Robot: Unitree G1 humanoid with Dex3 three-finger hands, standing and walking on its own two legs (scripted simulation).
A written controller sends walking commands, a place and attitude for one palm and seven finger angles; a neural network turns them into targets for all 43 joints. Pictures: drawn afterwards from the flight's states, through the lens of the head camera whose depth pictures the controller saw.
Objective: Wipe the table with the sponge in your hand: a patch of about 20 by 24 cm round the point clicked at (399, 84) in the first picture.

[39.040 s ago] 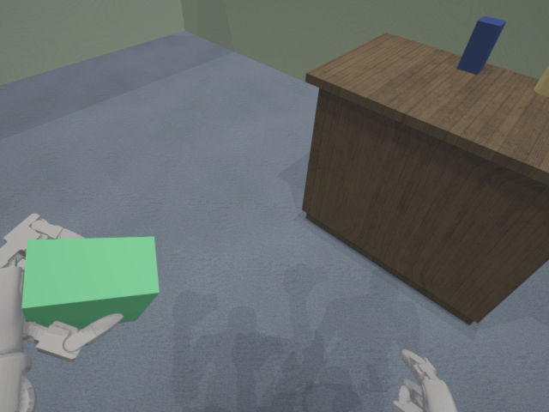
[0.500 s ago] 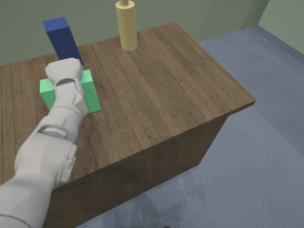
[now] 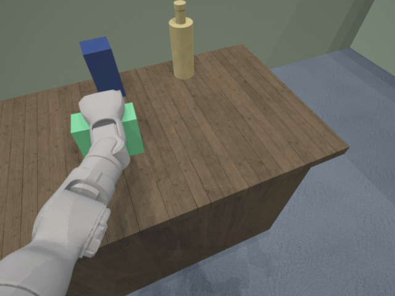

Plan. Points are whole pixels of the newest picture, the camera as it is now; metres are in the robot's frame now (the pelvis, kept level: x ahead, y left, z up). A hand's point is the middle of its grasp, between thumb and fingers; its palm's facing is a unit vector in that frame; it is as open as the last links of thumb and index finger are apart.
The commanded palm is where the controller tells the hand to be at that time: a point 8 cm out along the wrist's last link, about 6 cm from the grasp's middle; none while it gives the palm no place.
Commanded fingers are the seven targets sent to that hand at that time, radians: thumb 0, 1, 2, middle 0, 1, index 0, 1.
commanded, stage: wipe back along the third lane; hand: left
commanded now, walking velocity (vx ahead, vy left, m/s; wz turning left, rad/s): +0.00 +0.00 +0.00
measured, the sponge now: (112, 139) +0.46 +0.20 +0.03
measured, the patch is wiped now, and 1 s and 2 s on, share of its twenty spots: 0.90 0.90 0.90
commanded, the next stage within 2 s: slide back across to the middle lane in 1.28 s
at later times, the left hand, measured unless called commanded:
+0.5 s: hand (115, 138) +0.43 +0.17 +0.08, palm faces -0.02 -0.04 -1.00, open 10.5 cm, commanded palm +0.39 +0.16 +0.12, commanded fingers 0.00 0.10 1.30 -1.20 -1.60 -1.20 -1.60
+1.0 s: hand (124, 156) +0.38 +0.15 +0.08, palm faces +0.00 -0.04 -1.00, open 10.5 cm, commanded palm +0.34 +0.13 +0.12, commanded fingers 0.00 0.10 1.30 -1.20 -1.60 -1.20 -1.60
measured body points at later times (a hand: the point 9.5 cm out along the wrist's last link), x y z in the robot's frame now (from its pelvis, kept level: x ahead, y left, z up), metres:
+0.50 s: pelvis +0.02 +0.00 +0.00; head +0.04 -0.01 +0.45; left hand +0.43 +0.17 +0.13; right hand +0.22 -0.22 -0.11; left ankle -0.06 +0.10 -0.73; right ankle +0.02 -0.11 -0.73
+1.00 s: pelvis +0.00 +0.00 +0.00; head -0.01 -0.03 +0.45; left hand +0.38 +0.14 +0.13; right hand +0.20 -0.22 -0.10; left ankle -0.06 +0.10 -0.73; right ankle +0.02 -0.11 -0.73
